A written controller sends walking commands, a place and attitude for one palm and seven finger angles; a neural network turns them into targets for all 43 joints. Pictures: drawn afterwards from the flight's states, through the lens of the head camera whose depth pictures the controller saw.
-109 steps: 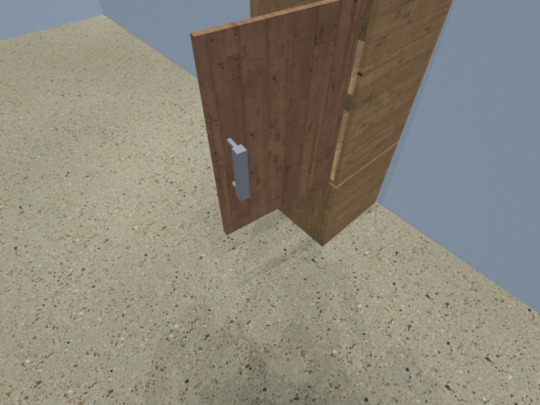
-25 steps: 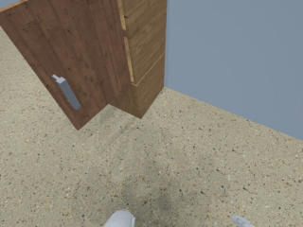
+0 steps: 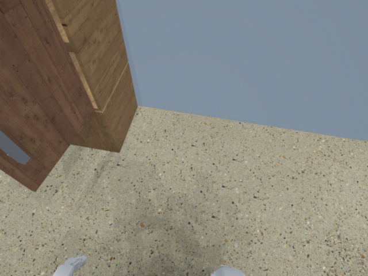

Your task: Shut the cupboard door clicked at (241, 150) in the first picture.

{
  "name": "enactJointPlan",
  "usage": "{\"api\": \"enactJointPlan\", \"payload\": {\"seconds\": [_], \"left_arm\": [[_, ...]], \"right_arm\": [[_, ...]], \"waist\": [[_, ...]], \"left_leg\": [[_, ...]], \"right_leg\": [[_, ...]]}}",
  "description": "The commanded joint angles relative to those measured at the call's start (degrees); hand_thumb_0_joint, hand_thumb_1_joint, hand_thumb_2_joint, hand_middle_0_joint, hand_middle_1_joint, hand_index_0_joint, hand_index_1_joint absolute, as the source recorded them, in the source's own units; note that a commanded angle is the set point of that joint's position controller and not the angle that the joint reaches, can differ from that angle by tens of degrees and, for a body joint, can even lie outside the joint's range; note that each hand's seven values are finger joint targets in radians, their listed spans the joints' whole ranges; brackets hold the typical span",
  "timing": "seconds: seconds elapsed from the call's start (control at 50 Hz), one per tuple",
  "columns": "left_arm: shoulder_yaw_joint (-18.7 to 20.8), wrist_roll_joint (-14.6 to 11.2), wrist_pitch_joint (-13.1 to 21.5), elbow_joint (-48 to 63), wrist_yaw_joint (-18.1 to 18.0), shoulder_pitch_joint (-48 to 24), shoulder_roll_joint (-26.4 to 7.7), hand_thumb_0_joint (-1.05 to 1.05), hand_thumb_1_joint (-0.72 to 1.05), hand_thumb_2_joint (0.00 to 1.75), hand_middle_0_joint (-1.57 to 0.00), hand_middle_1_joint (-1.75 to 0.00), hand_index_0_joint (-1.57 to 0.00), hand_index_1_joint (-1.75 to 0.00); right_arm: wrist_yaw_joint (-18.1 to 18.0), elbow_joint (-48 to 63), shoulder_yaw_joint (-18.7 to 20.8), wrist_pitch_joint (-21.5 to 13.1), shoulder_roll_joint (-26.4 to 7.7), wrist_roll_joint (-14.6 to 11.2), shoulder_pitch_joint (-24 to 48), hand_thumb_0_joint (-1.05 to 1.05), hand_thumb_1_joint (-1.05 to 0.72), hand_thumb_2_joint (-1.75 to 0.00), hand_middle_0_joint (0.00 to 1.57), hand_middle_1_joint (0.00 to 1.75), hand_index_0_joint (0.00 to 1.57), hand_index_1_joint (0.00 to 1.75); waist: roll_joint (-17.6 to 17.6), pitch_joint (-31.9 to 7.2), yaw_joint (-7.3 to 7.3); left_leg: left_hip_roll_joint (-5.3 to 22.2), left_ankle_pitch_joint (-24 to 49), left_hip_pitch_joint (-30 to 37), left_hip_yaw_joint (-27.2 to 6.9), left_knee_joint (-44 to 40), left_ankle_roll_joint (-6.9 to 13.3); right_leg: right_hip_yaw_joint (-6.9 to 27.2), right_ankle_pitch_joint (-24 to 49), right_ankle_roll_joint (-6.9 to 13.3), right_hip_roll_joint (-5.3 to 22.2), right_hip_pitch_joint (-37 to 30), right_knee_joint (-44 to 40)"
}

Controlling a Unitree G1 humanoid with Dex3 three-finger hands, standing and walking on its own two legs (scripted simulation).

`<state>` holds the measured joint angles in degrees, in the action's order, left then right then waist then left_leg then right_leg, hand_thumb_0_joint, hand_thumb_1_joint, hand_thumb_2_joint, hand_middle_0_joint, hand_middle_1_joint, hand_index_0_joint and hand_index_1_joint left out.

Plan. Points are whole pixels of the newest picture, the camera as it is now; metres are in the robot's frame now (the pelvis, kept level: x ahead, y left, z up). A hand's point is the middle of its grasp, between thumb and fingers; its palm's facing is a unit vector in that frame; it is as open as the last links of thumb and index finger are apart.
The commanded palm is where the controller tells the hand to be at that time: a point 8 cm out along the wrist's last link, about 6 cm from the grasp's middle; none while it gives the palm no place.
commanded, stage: walk to a spot facing it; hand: left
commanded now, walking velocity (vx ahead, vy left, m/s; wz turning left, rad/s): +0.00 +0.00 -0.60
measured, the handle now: (1, 144) +0.41 +0.53 -0.07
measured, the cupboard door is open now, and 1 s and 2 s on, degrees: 82 82 82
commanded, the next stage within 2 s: turn to face it in 1.24 s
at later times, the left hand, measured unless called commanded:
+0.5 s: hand (137, 232) +0.23 +0.14 -0.16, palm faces -0.32 -0.93 -0.14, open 7.4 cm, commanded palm none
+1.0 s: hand (207, 185) +0.36 -0.04 -0.15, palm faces -0.50 -0.83 -0.24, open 7.2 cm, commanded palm none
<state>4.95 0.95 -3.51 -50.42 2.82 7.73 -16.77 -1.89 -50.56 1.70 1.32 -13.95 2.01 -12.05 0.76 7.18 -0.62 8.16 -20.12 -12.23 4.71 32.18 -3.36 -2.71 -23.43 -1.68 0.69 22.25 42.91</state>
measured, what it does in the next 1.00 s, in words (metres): walks ahead, turning right: right foot, then left foot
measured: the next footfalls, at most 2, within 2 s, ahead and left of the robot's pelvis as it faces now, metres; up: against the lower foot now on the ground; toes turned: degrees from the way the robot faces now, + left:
right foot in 0.04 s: +0.05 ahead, -0.14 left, +0.00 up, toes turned -5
left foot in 0.34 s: +0.10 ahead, +0.10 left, +0.00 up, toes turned -8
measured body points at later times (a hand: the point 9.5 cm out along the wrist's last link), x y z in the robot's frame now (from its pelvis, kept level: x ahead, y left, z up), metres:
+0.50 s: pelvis +0.07 -0.01 +0.01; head +0.11 +0.00 +0.46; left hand +0.24 +0.19 -0.14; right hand -0.02 -0.25 -0.12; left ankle +0.06 +0.11 -0.73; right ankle +0.02 -0.14 -0.64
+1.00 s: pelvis +0.20 -0.17 +0.01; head +0.23 -0.20 +0.46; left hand +0.39 +0.00 -0.13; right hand +0.12 -0.40 -0.15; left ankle +0.33 -0.04 -0.66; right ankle +0.17 -0.20 -0.73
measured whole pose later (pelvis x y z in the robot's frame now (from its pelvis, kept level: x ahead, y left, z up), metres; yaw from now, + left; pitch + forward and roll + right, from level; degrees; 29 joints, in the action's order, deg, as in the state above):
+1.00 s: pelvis +0.20 -0.17 +0.01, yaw -33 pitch +1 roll +1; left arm 4.4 0.7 3.0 -56.5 0.5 12.3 -11.1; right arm -0.1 -55.0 2.7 -0.7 -10.1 1.8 -12.1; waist 0.2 3.6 1.9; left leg 8.6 -14.6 -32.9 2.4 58.7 -3.5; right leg -4.3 -13.3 6.8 -3.9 11.0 22.9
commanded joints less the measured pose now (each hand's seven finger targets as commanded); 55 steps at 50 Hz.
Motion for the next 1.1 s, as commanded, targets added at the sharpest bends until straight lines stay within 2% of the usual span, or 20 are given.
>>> {"api": "enactJointPlan", "payload": {"seconds": [0.0, 0.02, 0.04, 0.12, 0.18, 0.28, 0.3, 0.32, 0.34, 0.4, 0.44, 0.5, 0.56, 0.66, 0.7, 0.72, 0.74, 0.78, 0.86, 1.08], "left_arm": [[1.08, 0.36, 2.64, 1.96, -0.67, 7.27, -7.51, 0.00, 0.90, 0.90, -0.20, -0.30, -0.20, -0.30], [2.73, 0.81, 3.03, 0.72, -1.74, 11.76, -14.25, 0.00, 0.90, 0.90, -0.20, -0.30, -0.20, -0.30], [2.52, 0.01, 2.82, 0.29, -2.49, 13.99, -15.16, 0.00, 0.90, 0.90, -0.20, -0.30, -0.20, -0.30], [1.65, 0.64, 2.15, 4.04, -3.49, 2.17, -9.21, 0.00, 0.90, 0.90, -0.20, -0.30, -0.20, -0.30], [1.65, 0.91, 2.61, 4.28, -2.54, 0.81, -9.96, 0.00, 0.90, 0.90, -0.20, -0.30, -0.20, -0.30], [1.46, 0.32, 2.90, 4.94, -1.59, -3.73, -6.88, 0.00, 0.90, 0.90, -0.20, -0.30, -0.20, -0.30], [0.39, 0.09, 2.71, 5.97, -1.22, -2.98, -2.16, 0.00, 0.90, 0.90, -0.20, -0.30, -0.20, -0.30], [-0.05, -0.26, 2.99, 8.89, -0.79, -5.77, -0.23, 0.00, 0.90, 0.90, -0.20, -0.30, -0.20, -0.30], [0.75, 0.40, 3.67, 10.21, 0.20, -9.48, -2.10, 0.00, 0.90, 0.90, -0.20, -0.30, -0.20, -0.30], [0.94, 1.41, 3.39, 5.47, 1.26, -3.98, -0.36, 0.00, 0.90, 0.90, -0.20, -0.30, -0.20, -0.30], [0.00, 1.18, 3.03, 4.53, 1.50, -4.32, 1.84, 0.00, 0.90, 0.90, -0.20, -0.30, -0.20, -0.30], [-1.07, 0.85, 3.28, 4.62, 1.46, -7.31, 3.57, 0.00, 0.90, 0.90, -0.20, -0.30, -0.20, -0.30], [-1.46, 0.69, 3.01, 5.03, 1.66, -11.53, 4.01, 0.00, 0.90, 0.90, -0.20, -0.30, -0.20, -0.30], [-0.76, 0.65, 3.33, 4.01, 1.38, -9.34, 2.25, 0.00, 0.90, 0.90, -0.20, -0.30, -0.20, -0.30], [0.43, 0.74, 4.56, -0.90, 0.57, 7.16, -1.23, 0.00, 0.90, 0.90, -0.20, -0.30, -0.20, -0.30], [2.47, 0.93, 5.34, -3.96, -0.38, 17.53, -7.90, 0.00, 0.90, 0.90, -0.20, -0.30, -0.20, -0.30], [3.35, -0.37, 5.39, -5.23, -1.26, 21.97, -12.51, 0.00, 0.90, 0.90, -0.20, -0.30, -0.20, -0.30], [2.21, -0.70, 5.23, -2.68, -2.40, 11.87, -9.25, 0.00, 0.90, 0.90, -0.20, -0.30, -0.20, -0.30], [0.12, 0.23, 6.86, -1.30, -2.87, 3.47, -1.57, 0.00, 0.90, 0.90, -0.20, -0.30, -0.20, -0.30], [-1.20, -0.25, 9.03, -8.26, -2.90, 14.76, 0.38, 0.00, 0.90, 0.90, -0.20, -0.30, -0.20, -0.30]], "right_arm": [[0.24, 4.02, 3.63, -0.92, -11.17, -1.13, -1.25, 0.00, -0.90, -0.90, 0.20, 0.30, 0.20, 0.30], [0.36, 6.77, 2.34, -1.02, -5.87, -1.60, 1.69, 0.00, -0.90, -0.90, 0.20, 0.30, 0.20, 0.30], [-0.34, 7.48, 2.06, -0.36, -7.72, -1.77, 4.09, 0.00, -0.90, -0.90, 0.20, 0.30, 0.20, 0.30], [0.67, 4.78, 2.12, -0.01, -5.99, -1.12, 2.03, 0.00, -0.90, -0.90, 0.20, 0.30, 0.20, 0.30], [1.65, 4.22, 2.23, -0.13, -4.92, -0.85, 1.41, 0.00, -0.90, -0.90, 0.20, 0.30, 0.20, 0.30], [1.01, 0.06, 2.44, -2.57, -5.46, -0.76, -12.73, 0.00, -0.90, -0.90, 0.20, 0.30, 0.20, 0.30], [0.38, -1.24, 3.34, -3.17, -9.88, -0.09, -17.26, 0.00, -0.90, -0.90, 0.20, 0.30, 0.20, 0.30], [-0.32, -1.21, 4.01, -3.94, -15.06, 0.90, -21.01, 0.00, -0.90, -0.90, 0.20, 0.30, 0.20, 0.30], [-0.62, -0.19, 3.96, -4.06, -15.54, 0.67, -18.18, 0.00, -0.90, -0.90, 0.20, 0.30, 0.20, 0.30], [-0.11, 1.28, 1.48, -5.00, -7.98, 0.10, -9.45, 0.00, -0.90, -0.90, 0.20, 0.30, 0.20, 0.30], [-0.32, -0.90, 0.86, -5.69, -5.98, -0.16, -13.58, 0.00, -0.90, -0.90, 0.20, 0.30, 0.20, 0.30], [-0.34, -3.47, 0.94, -5.93, -5.59, -0.13, -18.63, 0.00, -0.90, -0.90, 0.20, 0.30, 0.20, 0.30], [-0.08, -4.75, 0.98, -5.45, -5.36, 0.15, -19.52, 0.00, -0.90, -0.90, 0.20, 0.30, 0.20, 0.30], [0.15, -5.40, 1.46, -4.82, -6.91, 0.29, -17.50, 0.00, -0.90, -0.90, 0.20, 0.30, 0.20, 0.30], [0.53, -4.46, 1.67, -4.63, -7.91, -0.47, -13.62, 0.00, -0.90, -0.90, 0.20, 0.30, 0.20, 0.30], [1.36, -2.87, 1.08, -4.89, -4.47, -1.83, -12.33, 0.00, -0.90, -0.90, 0.20, 0.30, 0.20, 0.30], [1.00, 0.18, 0.93, -5.08, -2.08, -2.57, -9.40, 0.00, -0.90, -0.90, 0.20, 0.30, 0.20, 0.30], [0.79, -0.11, 2.06, -4.60, -3.04, -1.78, -4.57, 0.00, -0.90, -0.90, 0.20, 0.30, 0.20, 0.30], [1.36, -4.74, 1.60, -2.35, 0.18, -0.28, -9.67, 0.00, -0.90, -0.90, 0.20, 0.30, 0.20, 0.30], [3.09, 0.08, 1.57, -3.55, 0.42, -0.80, 8.90, 0.00, -0.90, -0.90, 0.20, 0.30, 0.20, 0.30]], "waist": [[1.57, -12.75, -2.64], [-19.14, -13.92, -4.88], [-15.00, -13.51, -6.68], [-10.53, -10.86, -0.58], [-8.85, -5.72, 0.04], [-6.06, -6.32, 6.63], [10.41, -7.08, 8.10], [19.91, -5.16, 9.16], [6.46, -2.79, 7.82], [8.84, -0.81, 1.87], [7.19, -2.71, 2.61], [6.85, -4.30, 3.99], [8.68, -2.30, 4.91], [8.74, -2.93, 2.51], [4.37, -10.83, -5.71], [-8.67, -18.54, -10.08], [-16.11, -21.62, -9.93], [-8.24, -11.46, -5.08], [-6.17, -5.92, 2.71], [-6.15, -2.25, -1.06]], "left_leg": [[4.79, 25.16, -7.58, 2.15, 11.99, 1.81], [-4.36, -13.66, -22.51, 5.61, 27.31, -1.31], [-3.21, -19.33, -22.50, -3.84, 33.71, -0.49], [-2.17, -8.33, -17.88, -3.66, 30.50, -0.94], [-4.37, -6.21, -12.27, -1.30, 19.89, -0.74], [-6.52, -0.37, 10.97, 1.21, -5.20, 0.44], [4.06, -15.11, 16.82, -13.58, -15.63, 3.44], [21.48, -24.89, 16.81, -35.91, -24.66, 10.46], [23.92, -24.73, 9.57, -37.76, -26.70, 14.45], [13.06, -5.45, 5.24, -15.99, -23.16, 8.18], [9.88, 13.87, 10.14, -5.78, -19.73, 6.75], [9.73, 29.80, 16.17, 1.28, -16.44, 7.05], [10.54, 26.86, 12.61, 5.50, -17.46, 7.49], [12.83, 34.56, 10.12, 8.53, -11.44, 7.29], [9.28, 42.99, 3.34, 12.16, 9.79, 4.31], [4.22, 20.42, -13.70, 12.29, 27.59, 2.09], [-3.92, -16.41, -27.52, 7.08, 45.24, 0.09], [0.65, -5.15, -29.75, -4.24, 49.95, 1.14], [1.98, 3.22, -18.59, -3.34, 34.55, 0.21], [-1.53, 9.72, -25.58, -1.96, 12.74, 0.89]], "right_leg": [[3.39, 26.44, 3.84, 3.95, -25.03, -17.20], [25.46, 50.44, 11.41, 20.57, -31.61, -19.22], [26.75, 50.42, 16.24, 23.32, -25.94, -19.30], [20.61, 15.61, 13.08, 13.25, -14.06, -22.72], [23.06, -6.84, 13.08, 11.19, -4.44, -28.41], [19.70, -14.56, 8.88, 4.50, 8.59, -20.85], [13.68, -14.57, 5.66, -2.29, 17.00, -4.95], [3.92, -14.16, 2.43, -4.86, 25.93, 11.70], [7.30, -8.22, 2.86, 1.19, 24.45, 18.54], [4.23, 5.48, 1.47, 3.84, 21.78, 26.44], [2.12, 9.17, 0.90, 3.34, 21.66, 24.90], [-1.18, 9.68, 1.07, 2.95, 21.65, 17.84], [-3.36, 10.58, 1.65, 3.12, 16.34, 7.04], [-6.49, 6.03, 4.84, -0.12, 2.63, -2.36], [-7.61, 8.56, 7.44, -3.53, -20.68, -10.25], [8.74, 5.83, 11.33, 8.96, -39.96, -14.46], [34.70, 17.11, 17.27, 23.41, -44.71, -22.56], [30.40, 7.95, 16.31, 21.62, -26.53, -27.77], [12.77, 15.30, 12.46, 12.55, -8.01, -31.14], [12.29, 31.97, 12.96, 12.25, -22.76, -31.05]]}}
